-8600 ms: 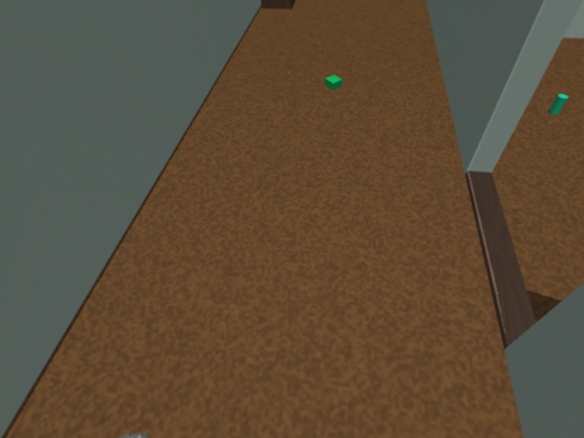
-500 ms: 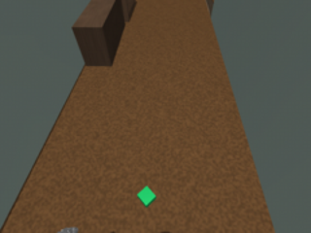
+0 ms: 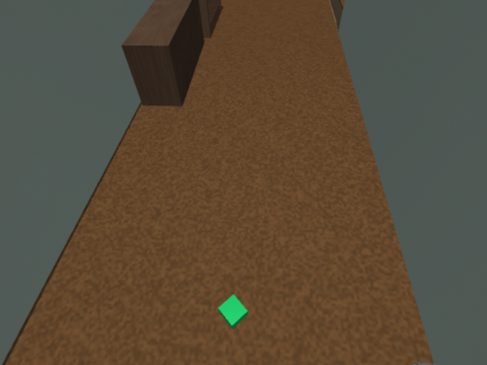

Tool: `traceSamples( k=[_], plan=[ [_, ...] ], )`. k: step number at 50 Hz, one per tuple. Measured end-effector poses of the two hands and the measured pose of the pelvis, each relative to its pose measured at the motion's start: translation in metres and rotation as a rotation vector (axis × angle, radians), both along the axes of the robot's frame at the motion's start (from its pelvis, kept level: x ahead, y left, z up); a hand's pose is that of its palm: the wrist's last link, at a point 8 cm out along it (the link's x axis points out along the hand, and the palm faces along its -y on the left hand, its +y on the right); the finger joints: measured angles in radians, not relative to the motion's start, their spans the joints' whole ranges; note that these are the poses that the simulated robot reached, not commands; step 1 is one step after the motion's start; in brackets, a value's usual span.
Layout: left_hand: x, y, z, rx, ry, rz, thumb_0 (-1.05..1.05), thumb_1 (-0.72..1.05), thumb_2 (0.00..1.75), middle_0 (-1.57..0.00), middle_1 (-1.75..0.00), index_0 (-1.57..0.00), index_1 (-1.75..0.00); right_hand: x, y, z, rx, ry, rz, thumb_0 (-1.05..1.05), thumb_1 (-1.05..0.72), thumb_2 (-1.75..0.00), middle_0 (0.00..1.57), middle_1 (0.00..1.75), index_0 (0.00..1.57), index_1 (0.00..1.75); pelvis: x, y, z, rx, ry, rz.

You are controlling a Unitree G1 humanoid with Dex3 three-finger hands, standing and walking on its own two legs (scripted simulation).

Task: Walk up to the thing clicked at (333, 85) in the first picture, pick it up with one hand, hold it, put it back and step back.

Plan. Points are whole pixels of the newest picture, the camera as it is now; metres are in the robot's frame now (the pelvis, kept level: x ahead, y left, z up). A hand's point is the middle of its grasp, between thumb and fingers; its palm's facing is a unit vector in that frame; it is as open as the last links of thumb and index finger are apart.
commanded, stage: stand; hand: left
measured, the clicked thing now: (233, 311) +0.40 +0.12 -0.76
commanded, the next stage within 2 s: none
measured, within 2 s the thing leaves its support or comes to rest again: neither
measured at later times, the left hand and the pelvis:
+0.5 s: hand out of the picture +0.09 +0.25 -0.16, palm faces -0.02 -0.94 -0.33, open 7.4 cm; pelvis +0.01 +0.00 +0.00, yaw +0 degrees
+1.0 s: hand out of the picture +0.08 +0.25 -0.16, palm faces -0.02 -0.94 -0.33, open 7.4 cm; pelvis +0.01 +0.00 +0.00, yaw +0 degrees
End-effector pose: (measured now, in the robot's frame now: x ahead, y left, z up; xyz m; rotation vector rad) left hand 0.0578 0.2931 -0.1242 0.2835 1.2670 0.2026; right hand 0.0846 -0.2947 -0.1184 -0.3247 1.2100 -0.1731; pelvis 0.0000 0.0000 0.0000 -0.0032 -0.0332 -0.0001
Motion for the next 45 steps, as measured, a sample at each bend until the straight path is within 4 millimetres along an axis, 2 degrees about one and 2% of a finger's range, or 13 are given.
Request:
traceSamples(
  k=[24, 45],
  plan=[
    [0.022, 0.0, 0.004, 0.014, -0.031, -0.027, 0.0, 0.9, 0.9, -0.2, -0.3, -0.2, -0.3, -0.004, -0.004, -0.001, 0.0, 0.023, -0.016, 0.01, -0.9, -0.9, 0.21, 0.3, 0.21, 0.3, 0.01, -0.002, 0.0, 0.0, 0.001, -0.001],
    [0.021, 0.002, 0.004, 0.015, -0.019, -0.018, 0.0, 0.9, 0.9, -0.2, -0.3, -0.2, -0.3, 0.006, -0.002, -0.001, -0.002, 0.016, -0.002, 0.01, -0.9, -0.9, 0.21, 0.3, 0.21, 0.3, 0.015, -0.001, 0.0, 0.001, 0.002, 0.001]
  ],
)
